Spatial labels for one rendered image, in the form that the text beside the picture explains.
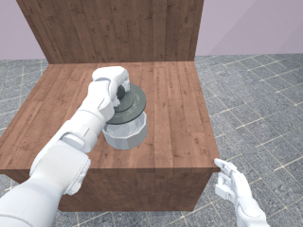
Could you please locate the knob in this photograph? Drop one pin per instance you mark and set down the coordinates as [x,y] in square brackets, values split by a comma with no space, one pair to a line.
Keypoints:
[120,92]

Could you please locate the lid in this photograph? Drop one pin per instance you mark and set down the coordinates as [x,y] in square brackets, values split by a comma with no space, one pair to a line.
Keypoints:
[131,106]

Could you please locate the robot left forearm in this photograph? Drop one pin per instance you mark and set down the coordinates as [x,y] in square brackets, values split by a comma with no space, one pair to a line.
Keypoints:
[82,130]

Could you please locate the table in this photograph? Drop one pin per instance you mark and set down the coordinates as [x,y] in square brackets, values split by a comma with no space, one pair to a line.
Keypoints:
[155,41]

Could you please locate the robot left upper arm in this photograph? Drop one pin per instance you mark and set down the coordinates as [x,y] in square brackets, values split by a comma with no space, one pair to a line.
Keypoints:
[35,202]

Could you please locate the right robot hand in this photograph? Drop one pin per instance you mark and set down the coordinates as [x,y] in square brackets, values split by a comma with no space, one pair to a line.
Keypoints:
[231,188]

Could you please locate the robot right forearm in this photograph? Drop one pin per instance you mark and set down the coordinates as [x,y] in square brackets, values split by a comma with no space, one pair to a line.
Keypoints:
[249,214]

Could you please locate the left robot hand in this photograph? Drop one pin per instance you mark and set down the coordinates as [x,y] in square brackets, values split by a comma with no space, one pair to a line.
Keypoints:
[119,74]

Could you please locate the pot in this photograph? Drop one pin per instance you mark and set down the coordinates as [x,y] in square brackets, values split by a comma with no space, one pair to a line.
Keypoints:
[128,135]

